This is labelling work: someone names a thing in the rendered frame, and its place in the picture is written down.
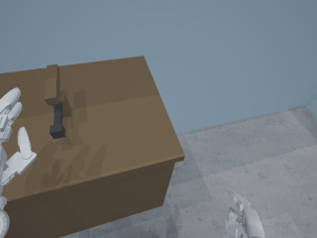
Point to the counter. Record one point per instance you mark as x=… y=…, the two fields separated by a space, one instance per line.
x=117 y=156

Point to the robot right hand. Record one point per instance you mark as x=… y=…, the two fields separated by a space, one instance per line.
x=243 y=225

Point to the robot left hand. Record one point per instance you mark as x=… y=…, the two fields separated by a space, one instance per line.
x=10 y=109

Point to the robot left forearm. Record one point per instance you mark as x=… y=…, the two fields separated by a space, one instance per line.
x=4 y=217

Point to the tap lever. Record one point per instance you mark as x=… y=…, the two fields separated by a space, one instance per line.
x=57 y=130

